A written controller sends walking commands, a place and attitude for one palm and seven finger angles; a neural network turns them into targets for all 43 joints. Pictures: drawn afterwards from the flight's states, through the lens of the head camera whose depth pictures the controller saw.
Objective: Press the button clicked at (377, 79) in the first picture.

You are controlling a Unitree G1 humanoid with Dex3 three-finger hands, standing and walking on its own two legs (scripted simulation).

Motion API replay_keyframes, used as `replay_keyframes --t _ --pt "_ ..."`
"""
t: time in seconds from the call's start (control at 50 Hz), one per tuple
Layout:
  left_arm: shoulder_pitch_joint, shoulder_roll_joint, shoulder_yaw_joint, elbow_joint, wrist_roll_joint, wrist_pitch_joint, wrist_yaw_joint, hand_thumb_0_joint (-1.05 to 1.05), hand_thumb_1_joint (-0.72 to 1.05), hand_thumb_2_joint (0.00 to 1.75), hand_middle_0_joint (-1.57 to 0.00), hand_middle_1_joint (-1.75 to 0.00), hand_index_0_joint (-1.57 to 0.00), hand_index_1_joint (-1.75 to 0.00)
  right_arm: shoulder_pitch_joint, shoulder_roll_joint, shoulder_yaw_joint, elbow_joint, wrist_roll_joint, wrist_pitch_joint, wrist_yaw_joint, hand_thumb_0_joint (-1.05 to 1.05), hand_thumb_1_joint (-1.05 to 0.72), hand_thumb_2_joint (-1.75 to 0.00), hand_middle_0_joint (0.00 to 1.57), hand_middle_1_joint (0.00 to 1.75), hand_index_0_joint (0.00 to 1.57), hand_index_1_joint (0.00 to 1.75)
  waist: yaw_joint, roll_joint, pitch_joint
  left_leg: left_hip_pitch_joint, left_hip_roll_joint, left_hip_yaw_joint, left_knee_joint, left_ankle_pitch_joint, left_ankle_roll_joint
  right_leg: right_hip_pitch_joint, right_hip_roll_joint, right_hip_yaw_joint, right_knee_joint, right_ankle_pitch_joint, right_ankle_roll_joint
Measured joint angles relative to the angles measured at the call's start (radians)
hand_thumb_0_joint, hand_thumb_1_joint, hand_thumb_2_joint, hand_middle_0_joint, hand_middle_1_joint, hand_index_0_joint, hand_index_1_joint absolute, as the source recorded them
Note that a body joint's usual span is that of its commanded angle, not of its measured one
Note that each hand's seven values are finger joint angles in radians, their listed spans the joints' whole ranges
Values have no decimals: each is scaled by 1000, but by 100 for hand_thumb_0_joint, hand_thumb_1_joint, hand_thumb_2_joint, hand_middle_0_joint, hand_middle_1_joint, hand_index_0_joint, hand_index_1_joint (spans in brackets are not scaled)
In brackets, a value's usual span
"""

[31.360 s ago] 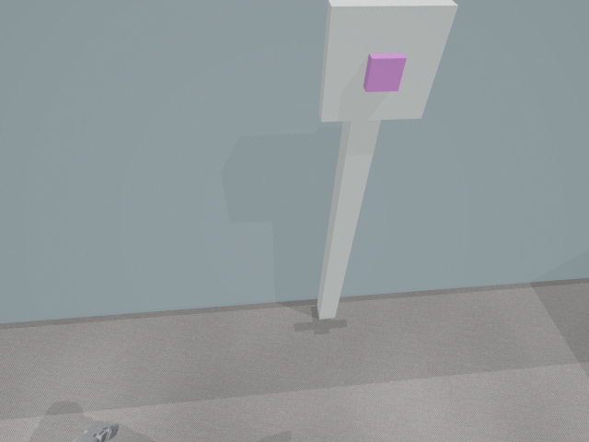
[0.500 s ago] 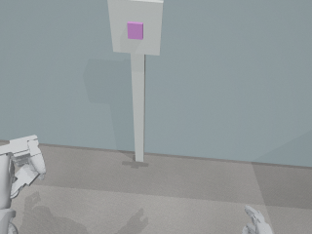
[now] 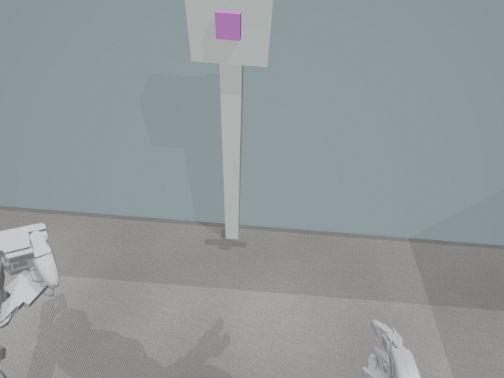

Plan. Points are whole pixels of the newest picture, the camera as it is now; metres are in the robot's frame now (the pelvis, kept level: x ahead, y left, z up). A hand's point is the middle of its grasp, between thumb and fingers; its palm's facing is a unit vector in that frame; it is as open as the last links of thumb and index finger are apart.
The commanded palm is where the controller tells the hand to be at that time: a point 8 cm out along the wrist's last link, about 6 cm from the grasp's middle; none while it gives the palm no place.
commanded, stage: stop stepping back and stand still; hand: left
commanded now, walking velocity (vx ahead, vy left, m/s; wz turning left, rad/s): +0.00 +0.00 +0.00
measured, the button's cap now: (228, 24) +0.78 +0.12 +0.20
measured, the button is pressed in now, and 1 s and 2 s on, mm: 0 0 0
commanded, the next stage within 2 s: let the arm hang, fingers relaxed in 0.18 s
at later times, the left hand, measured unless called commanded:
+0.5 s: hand out of the picture +0.11 +0.23 -0.12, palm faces -0.01 -0.93 -0.38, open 3.0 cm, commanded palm none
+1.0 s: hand out of the picture +0.00 +0.25 -0.16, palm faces +0.07 -0.93 -0.35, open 6.7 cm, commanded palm none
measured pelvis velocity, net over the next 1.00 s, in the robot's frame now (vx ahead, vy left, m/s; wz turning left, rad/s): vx -0.01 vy -0.01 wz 0.06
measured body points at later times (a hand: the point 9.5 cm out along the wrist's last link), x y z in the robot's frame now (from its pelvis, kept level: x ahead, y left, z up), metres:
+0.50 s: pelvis -0.02 +0.00 -0.02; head -0.01 -0.02 +0.43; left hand +0.11 +0.28 -0.09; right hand +0.12 -0.27 -0.14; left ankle +0.05 +0.11 -0.74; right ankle +0.03 -0.14 -0.74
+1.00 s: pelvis -0.01 -0.01 +0.00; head +0.00 -0.01 +0.45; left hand -0.01 +0.29 -0.14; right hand +0.04 -0.28 -0.15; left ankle +0.05 +0.11 -0.74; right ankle +0.03 -0.14 -0.74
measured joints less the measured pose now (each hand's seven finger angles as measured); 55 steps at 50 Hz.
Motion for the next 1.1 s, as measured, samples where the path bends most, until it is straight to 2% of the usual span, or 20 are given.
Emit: replay_keyframes --t 0.28,0.3,0.32,0.36,0.42,0.48,0.54,0.64,0.72,0.78,0.94,1.1 --pt "11 1 -10 7 0 -5 -7 1 89 90 -131 -150 -131 -150 -16 -3 -4 -11 -2 -5 0 1 -91 -89 20 30 20 30 -7 14 -6 -7 7 -6 -6 14 -1 5 9 -5 -30 25 -1" --pt "-17 9 -30 61 12 -15 -24 1 89 90 -131 -150 -131 -150 -18 -17 -10 11 0 -22 20 1 -91 -89 20 30 20 30 -6 25 -19 -29 6 -12 10 12 -1 -11 7 -12 -16 20 -5" --pt "-72 21 -69 162 22 1 -52 0 89 90 -130 -150 -130 -150 -27 -40 -17 43 3 -20 45 1 -91 -89 20 30 20 30 -1 41 -31 -54 1 -20 34 6 1 -33 2 -19 10 10 -5" --pt "-188 21 -153 424 35 89 -99 0 89 90 -129 -149 -129 -149 -63 -88 -23 107 5 23 77 1 -90 -89 20 30 20 30 3 77 -46 -93 -8 -26 82 -10 6 -74 -9 -22 70 -17 -4" --pt "-297 -12 -245 813 52 210 -135 0 90 90 -125 -145 -125 -145 -104 -126 -27 172 -3 81 93 1 -90 -89 20 30 21 30 -18 107 -47 -121 -14 -23 128 -29 10 -111 -18 -16 134 -43 -2" --pt "-331 -48 -308 1075 58 264 -152 0 90 90 -117 -138 -117 -137 -90 -131 -31 202 -11 111 98 1 -91 -89 20 30 20 30 -42 85 -26 -124 -16 -26 151 -37 6 -118 -21 -17 171 -63 -8" --pt "-340 -89 -345 1244 53 285 -152 1 90 90 -109 -129 -108 -128 -41 -126 -38 238 -20 136 95 1 -91 -89 20 30 20 29 -51 45 5 -124 -14 -37 182 -53 2 -111 -20 -27 196 -81 -14" --pt "-339 -137 -358 1432 35 281 -152 1 90 90 -92 -111 -92 -111 49 -105 -33 332 -28 159 89 1 -91 -89 20 30 20 29 -40 0 38 -107 -15 -60 138 -31 -2 -88 3 -24 158 -89 -32" --pt "-326 -119 -341 1521 33 253 -154 1 90 90 -78 -96 -77 -96 86 -89 -33 399 -21 164 82 1 -91 -89 20 30 20 29 -18 -7 53 -74 -24 -79 68 10 -9 -52 16 -16 88 -32 -40" --pt "-311 -98 -330 1581 31 246 -153 1 90 90 -68 -84 -67 -84 79 -85 -43 425 -17 166 76 1 -91 -89 20 30 20 29 -10 9 50 -51 -19 -79 37 21 -12 -30 22 -16 58 -27 -40" --pt "-346 -50 -309 1677 33 248 -144 0 90 90 -40 -53 -39 -52 19 -90 -59 450 -17 152 73 0 -91 -89 20 30 20 29 -14 51 29 -25 -9 -74 42 4 -12 4 32 -11 39 -29 -40" --pt "-451 -40 -308 1665 30 224 -148 0 90 90 -24 -35 -24 -35 -37 -88 -46 478 -20 137 78 0 -91 -89 20 30 20 29 -9 42 14 19 -26 -56 -36 28 -9 24 16 9 3 -20 -31"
